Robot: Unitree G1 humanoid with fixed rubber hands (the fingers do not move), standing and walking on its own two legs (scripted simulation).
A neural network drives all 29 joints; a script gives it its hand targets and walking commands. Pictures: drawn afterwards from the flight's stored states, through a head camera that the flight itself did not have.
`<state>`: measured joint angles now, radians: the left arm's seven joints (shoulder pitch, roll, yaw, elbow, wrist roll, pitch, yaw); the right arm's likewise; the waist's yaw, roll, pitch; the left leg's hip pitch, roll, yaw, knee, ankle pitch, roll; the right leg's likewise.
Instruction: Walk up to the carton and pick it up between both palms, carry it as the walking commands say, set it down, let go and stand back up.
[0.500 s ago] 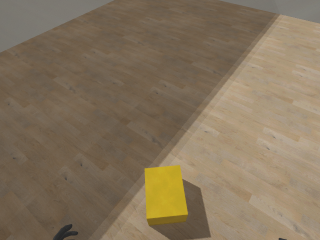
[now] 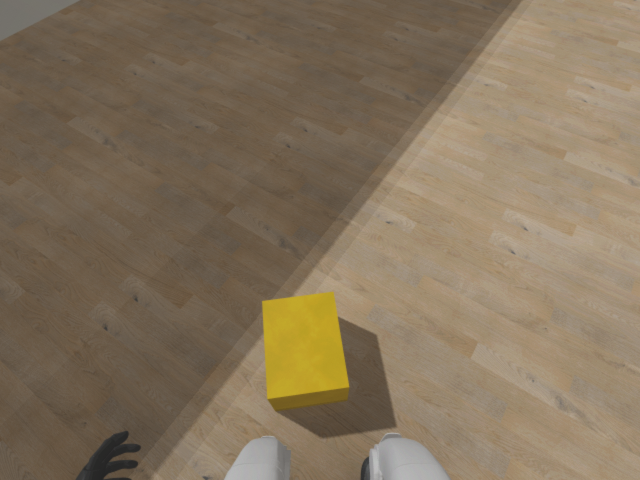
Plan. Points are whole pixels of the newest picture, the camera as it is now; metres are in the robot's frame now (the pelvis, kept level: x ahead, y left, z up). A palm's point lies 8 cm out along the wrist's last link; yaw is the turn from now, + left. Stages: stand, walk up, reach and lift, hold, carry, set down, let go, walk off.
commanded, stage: walk up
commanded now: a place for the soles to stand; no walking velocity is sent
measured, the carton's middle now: (304, 351) +0.47 +0.09 -0.66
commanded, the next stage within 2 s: reach and lift in 1.60 s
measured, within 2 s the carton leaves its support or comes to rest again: neither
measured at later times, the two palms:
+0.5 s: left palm out of the picture +0.01 +0.32 -0.10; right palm out of the picture +0.13 -0.29 -0.10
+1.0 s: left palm out of the picture +0.05 +0.31 -0.08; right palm (565, 459) +0.15 -0.27 -0.08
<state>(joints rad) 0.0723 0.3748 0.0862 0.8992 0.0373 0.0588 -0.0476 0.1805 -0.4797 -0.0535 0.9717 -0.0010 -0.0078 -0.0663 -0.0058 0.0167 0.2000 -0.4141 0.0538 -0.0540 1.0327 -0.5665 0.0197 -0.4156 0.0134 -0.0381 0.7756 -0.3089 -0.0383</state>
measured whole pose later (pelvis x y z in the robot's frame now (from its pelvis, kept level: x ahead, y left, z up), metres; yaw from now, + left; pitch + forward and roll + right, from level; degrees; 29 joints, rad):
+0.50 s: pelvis -0.02 +0.00 +0.01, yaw +8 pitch -4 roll +0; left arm 0.13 0.37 0.04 1.03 0.01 -0.02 0.01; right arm 0.12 -0.39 -0.04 0.96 -0.03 0.01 0.02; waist 0.02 0.02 0.13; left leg -0.33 -0.04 0.03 0.75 -0.35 0.06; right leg -0.36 -0.04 -0.08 0.74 -0.32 -0.01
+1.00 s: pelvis +0.01 +0.00 +0.04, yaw +9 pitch -2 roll +0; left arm 0.05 0.33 0.01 1.11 0.01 -0.04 0.00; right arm 0.07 -0.36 -0.01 1.05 -0.01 0.00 0.03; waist 0.01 0.02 0.08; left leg -0.18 -0.05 0.00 0.43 -0.21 0.05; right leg -0.20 -0.03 -0.09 0.43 -0.19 -0.01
